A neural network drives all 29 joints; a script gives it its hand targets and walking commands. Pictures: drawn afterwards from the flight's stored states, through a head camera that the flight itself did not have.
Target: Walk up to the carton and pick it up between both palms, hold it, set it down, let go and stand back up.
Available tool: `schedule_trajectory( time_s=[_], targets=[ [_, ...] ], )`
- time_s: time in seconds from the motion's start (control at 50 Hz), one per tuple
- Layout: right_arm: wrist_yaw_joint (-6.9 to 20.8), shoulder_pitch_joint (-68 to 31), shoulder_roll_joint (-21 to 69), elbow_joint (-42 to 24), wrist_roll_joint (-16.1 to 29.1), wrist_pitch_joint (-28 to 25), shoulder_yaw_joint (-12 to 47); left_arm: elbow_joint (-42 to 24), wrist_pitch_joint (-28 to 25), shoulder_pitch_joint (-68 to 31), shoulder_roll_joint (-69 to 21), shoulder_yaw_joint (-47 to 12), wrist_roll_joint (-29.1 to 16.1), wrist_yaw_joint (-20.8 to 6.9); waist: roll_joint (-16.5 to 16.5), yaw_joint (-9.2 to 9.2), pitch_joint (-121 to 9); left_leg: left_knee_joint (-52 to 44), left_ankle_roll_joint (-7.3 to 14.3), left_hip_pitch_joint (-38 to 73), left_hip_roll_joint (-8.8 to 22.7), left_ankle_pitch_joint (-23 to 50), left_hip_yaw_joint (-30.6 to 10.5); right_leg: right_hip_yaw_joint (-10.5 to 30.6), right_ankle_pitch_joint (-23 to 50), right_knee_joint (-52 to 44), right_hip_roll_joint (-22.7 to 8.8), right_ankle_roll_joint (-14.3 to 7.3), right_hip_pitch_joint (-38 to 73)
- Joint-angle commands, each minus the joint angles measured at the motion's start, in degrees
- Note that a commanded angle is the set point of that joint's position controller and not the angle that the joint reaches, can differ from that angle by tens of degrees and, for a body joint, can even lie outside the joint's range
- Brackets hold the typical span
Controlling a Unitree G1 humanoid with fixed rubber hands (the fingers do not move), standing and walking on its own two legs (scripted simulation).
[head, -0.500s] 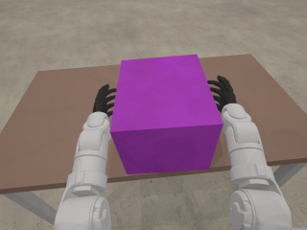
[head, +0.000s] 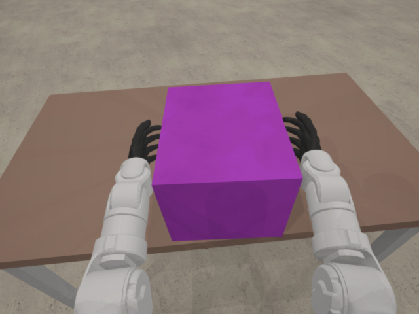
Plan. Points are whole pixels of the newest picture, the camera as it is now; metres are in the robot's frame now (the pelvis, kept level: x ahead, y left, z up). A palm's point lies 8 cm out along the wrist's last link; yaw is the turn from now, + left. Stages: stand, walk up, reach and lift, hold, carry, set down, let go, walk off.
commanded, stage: set down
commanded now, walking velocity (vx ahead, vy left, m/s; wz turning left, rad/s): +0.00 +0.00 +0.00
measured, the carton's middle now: (222, 158) +0.44 -0.03 +0.06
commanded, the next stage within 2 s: none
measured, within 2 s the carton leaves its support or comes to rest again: rests again in 0.36 s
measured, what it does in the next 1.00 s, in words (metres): stands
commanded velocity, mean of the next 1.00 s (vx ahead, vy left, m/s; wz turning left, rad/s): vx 0.00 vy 0.00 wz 0.00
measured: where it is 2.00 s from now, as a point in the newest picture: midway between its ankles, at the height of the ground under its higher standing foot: outside the picture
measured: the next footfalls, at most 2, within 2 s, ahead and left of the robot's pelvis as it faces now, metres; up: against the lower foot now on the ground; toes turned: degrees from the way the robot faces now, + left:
none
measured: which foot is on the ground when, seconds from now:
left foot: down 0.00-1.00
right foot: down 0.00-1.00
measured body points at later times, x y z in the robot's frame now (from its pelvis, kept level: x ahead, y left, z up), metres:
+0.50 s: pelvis +0.00 -0.01 +0.00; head +0.03 -0.01 +0.45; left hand +0.44 +0.12 +0.11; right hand +0.41 -0.21 +0.11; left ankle -0.01 +0.11 -0.76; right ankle -0.02 -0.11 -0.76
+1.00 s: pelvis +0.01 +0.00 +0.00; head +0.03 -0.01 +0.45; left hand +0.44 +0.13 +0.11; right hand +0.41 -0.21 +0.11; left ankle -0.01 +0.11 -0.76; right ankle -0.02 -0.11 -0.76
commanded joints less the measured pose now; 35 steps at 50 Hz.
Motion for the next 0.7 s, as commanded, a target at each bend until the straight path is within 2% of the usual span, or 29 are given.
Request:
schedule_trajectory(
  time_s=[0.0, 0.02, 0.04, 0.06, 0.1, 0.12, 0.14, 0.2, 0.22, 0.26, 0.28, 0.3, 0.32, 0.34, 0.36, 0.38, 0.4, 0.44, 0.46, 0.48, 0.5, 0.54, 0.56, 0.58, 0.6, 0.62, 0.64, 0.66, 0.68],
  targets=[
    [6.48, -38.36, 29.25, -9.64, 2.71, -3.60, 19.59, -12.42, -3.93, -39.98, -31.45, -19.66, -3.25, -6.29, 1.30, -0.86, -30.94, 6.74, -0.79, 16.60, 0.46, 20.57, -0.48, -1.24, 22.36, 5.78, 0.75, 0.02, 9.99],
    [6.70, -38.40, 28.11, -9.06, 2.57, -3.49, 19.66, -13.33, -4.05, -40.11, -31.45, -19.81, -3.14, -6.20, 0.72, -0.69, -30.96, 7.08, -1.00, 18.31, 0.18, 21.88, -0.09, -1.44, 22.61, 5.74, 1.27, 0.26, 8.96],
    [6.70, -38.13, 27.09, -8.55, 2.30, -3.38, 19.31, -14.60, -4.06, -40.96, -30.41, -19.64, -3.18, -6.20, 2.21, -0.68, -32.59, 7.47, -1.14, 18.67, 0.28, 22.78, -0.15, -1.73, 23.48, 5.37, 1.16, 0.09, 10.36],
    [6.78, -37.25, 26.49, -8.14, 2.69, -3.52, 19.19, -16.82, -4.36, -41.34, -29.57, -20.42, -3.42, -5.95, 2.23, -0.72, -33.58, 7.12, -1.23, 18.64, 0.49, 22.97, -0.11, -1.51, 24.30, 5.35, 0.98, 0.05, 11.12],
    [6.65, -38.83, 27.53, -10.80, 3.04, -4.13, 19.43, -15.56, -4.34, -41.19, -30.39, -20.19, -3.67, -5.82, 0.98, -0.60, -33.55, 7.36, -1.07, 18.59, 0.59, 22.69, -0.20, -1.47, 23.32, 5.07, 1.18, 0.10, 9.94],
    [6.55, -39.57, 27.73, -10.25, 2.22, -4.15, 19.23, -13.21, -4.38, -40.25, -31.84, -19.77, -3.77, -5.86, -1.13, -0.93, -34.40, 7.98, -1.01, 19.48, 0.54, 23.75, -0.63, -1.57, 24.03, 5.48, 1.36, 0.32, 9.73],
    [6.76, -39.01, 27.83, -10.66, 1.75, -4.20, 18.61, -11.10, -4.13, -38.47, -31.54, -18.34, -3.36, -6.26, -2.54, -0.31, -32.13, 7.31, -0.72, 18.18, 0.04, 20.43, -0.57, -2.15, 22.18, 5.42, 1.62, 0.55, 9.39],
    [7.19, -38.04, 26.15, -7.46, 0.00, -4.58, 16.30, -11.45, -4.64, -39.29, -28.46, -17.01, -0.68, -6.91, 1.27, -0.28, -31.09, 6.23, -1.22, 15.32, -0.07, 18.52, 0.33, -1.39, 21.48, 4.38, 0.92, 0.01, 12.18],
    [7.25, -37.92, 25.64, -8.42, -0.47, -4.87, 16.01, -10.15, -4.53, -38.73, -28.63, -16.45, -0.10, -6.96, 0.58, -0.11, -30.73, 5.67, -1.39, 15.73, -0.10, 19.07, 0.28, -1.70, 20.95, 4.03, 1.17, 0.15, 11.94],
    [7.31, -39.45, 24.79, -8.04, -0.58, -5.17, 15.73, -10.25, -5.14, -40.13, -27.59, -15.06, -0.12, -7.11, -2.18, -0.18, -30.99, 4.23, -0.56, 14.92, -0.15, 15.11, 0.40, -2.40, 20.87, 4.47, 1.00, 0.93, 12.23],
    [6.98, -39.11, 24.75, -7.59, -0.93, -5.21, 14.63, -9.57, -5.07, -40.50, -27.81, -14.96, -0.80, -7.26, -2.30, -1.12, -29.74, 4.16, 0.00, 13.64, -0.57, 12.52, 1.20, -1.71, 19.77, 5.01, 1.01, 1.05, 11.36],
    [6.88, -38.83, 25.66, -5.90, -0.51, -5.33, 14.22, -8.63, -5.37, -41.00, -28.18, -14.49, -0.70, -7.45, -0.80, -0.98, -28.80, 3.88, -0.17, 11.99, -0.46, 11.83, 1.19, -1.82, 19.58, 4.64, 0.97, 0.80, 11.32],
    [7.10, -39.38, 26.22, -5.34, -1.08, -5.19, 13.90, -8.70, -5.62, -40.92, -28.48, -14.10, -0.28, -7.73, -1.64, -1.16, -29.12, 3.44, -0.18, 11.85, -0.33, 10.74, 1.12, -2.11, 18.80, 4.83, 0.84, 0.90, 11.55],
    [7.17, -38.65, 26.32, -4.85, -1.01, -5.37, 14.02, -9.43, -6.04, -41.33, -28.71, -14.97, 0.14, -7.70, -0.31, -0.90, -29.35, 3.32, 0.10, 12.58, -0.25, 12.43, 0.98, -1.64, 20.93, 4.67, 0.97, 0.88, 11.63],
    [7.25, -39.21, 26.24, -6.16, -1.75, -5.71, 13.79, -7.68, -6.05, -39.63, -28.02, -13.49, 0.63, -7.89, -1.61, -0.22, -29.99, 3.21, 0.39, 12.56, -0.48, 12.47, 0.93, -1.59, 21.10, 4.77, 0.83, 1.03, 12.36],
    [7.42, -38.64, 26.10, -4.53, -1.94, -5.74, 13.44, -6.70, -6.02, -39.43, -28.00, -12.71, 1.21, -7.87, -0.75, -0.06, -29.28, 2.85, 0.08, 11.85, -0.36, 13.46, 0.78, -1.96, 21.94, 4.14, 0.86, 0.88, 12.45],
    [7.41, -37.54, 26.15, -5.02, -2.19, -5.98, 13.17, -5.72, -5.87, -38.74, -28.44, -12.75, 1.36, -7.97, -0.56, -0.49, -28.75, 2.55, 0.20, 11.16, -0.50, 13.30, 0.96, -2.05, 22.50, 4.02, 0.90, 1.36, 13.38],
    [7.79, -37.61, 26.23, -4.16, -2.48, -6.25, 12.36, -4.76, -6.09, -36.98, -27.66, -11.21, 3.27, -8.30, -1.94, 0.12, -27.63, 1.17, 0.79, 13.25, -0.58, 12.77, 0.63, -1.38, 22.21, 3.62, 0.85, 1.25, 12.18],
    [7.90, -37.86, 25.95, -3.80, -3.67, -6.34, 12.19, -4.30, -6.20, -36.65, -28.13, -10.58, 3.42, -8.60, -0.76, -0.58, -28.43, 1.18, 0.94, 13.46, -0.50, 13.05, 0.74, -1.37, 23.26, 3.37, 0.47, 1.57, 13.19],
    [8.03, -37.13, 25.50, -4.06, -3.51, -6.15, 11.44, -5.91, -6.27, -37.95, -27.11, -10.96, 3.02, -8.80, -1.14, -0.24, -29.00, 1.23, 0.54, 13.62, -0.89, 12.47, 0.95, -1.89, 22.93, 3.29, 0.68, 1.25, 13.94],
    [8.20, -36.68, 24.96, -2.79, -4.25, -6.05, 11.45, -7.00, -6.71, -38.60, -26.55, -11.39, 3.46, -8.78, -0.35, -1.15, -29.98, 0.78, 0.45, 13.58, -0.66, 13.68, 0.99, -1.80, 23.78, 3.12, 0.83, 0.97, 14.44],
    [8.13, -37.55, 24.99, -5.79, -4.04, -6.69, 11.92, -6.21, -6.72, -38.26, -25.99, -10.32, 3.70, -9.16, -2.46, -0.40, -29.85, -0.61, 1.11, 12.16, -0.23, 13.48, 0.72, -1.85, 25.48, 3.21, 0.73, 1.74, 14.97],
    [7.96, -37.04, 25.38, -6.08, -3.65, -6.68, 11.90, -8.32, -7.04, -38.95, -25.20, -10.75, 3.67, -9.17, -1.37, 0.07, -30.13, -0.22, 0.80, 12.78, -0.91, 15.12, 1.23, -2.13, 27.33, 3.46, 0.79, 1.65, 16.00],
    [7.84, -38.69, 26.15, -7.20, -3.18, -6.86, 12.93, -8.27, -7.04, -38.87, -26.42, -10.30, 3.43, -9.05, -2.01, 0.64, -31.82, 0.21, 1.21, 12.99, -0.61, 16.95, 1.28, -1.74, 29.18, 4.00, 0.74, 1.58, 16.37],
    [7.66, -38.37, 26.01, -7.01, -2.86, -7.19, 12.93, -8.08, -7.12, -38.74, -26.43, -10.30, 3.52, -9.00, -0.74, 0.78, -31.28, 0.44, 1.34, 11.70, -0.69, 17.16, 0.96, -1.31, 28.66, 4.13, 0.62, 1.58, 16.45],
    [7.66, -38.60, 27.43, -7.34, -2.65, -6.99, 13.51, -7.13, -6.81, -38.34, -27.27, -10.52, 3.11, -9.01, -2.07, 0.73, -31.95, 0.68, 1.28, 12.49, -0.95, 17.51, 1.15, -1.93, 29.37, 4.64, 0.89, 2.19, 16.42],
    [7.49, -37.39, 28.64, -6.15, -2.53, -6.53, 13.74, -7.20, -6.59, -37.73, -27.43, -11.45, 3.27, -9.23, -0.89, -0.04, -30.53, 1.23, 0.91, 11.27, -1.31, 17.31, 1.10, -1.23, 30.32, 4.47, 0.74, 2.11, 17.51],
    [7.78, -35.77, 29.05, -4.40, -2.65, -6.26, 13.31, -8.00, -6.60, -38.15, -27.72, -10.91, 3.91, -9.48, 0.11, 0.64, -29.68, 0.46, 1.48, 11.61, -0.87, 17.14, 0.89, -1.18, 30.26, 4.74, 0.70, 1.86, 17.40],
    [7.97, -35.45, 28.78, -4.53, -3.01, -6.44, 12.66, -8.05, -6.72, -37.48, -27.41, -10.62, 4.04, -9.68, -1.07, 0.07, -28.09, 0.02, 1.47, 12.35, -0.59, 17.81, 0.59, -1.38, 30.79, 4.55, 0.67, 2.17, 16.35]
  ],
)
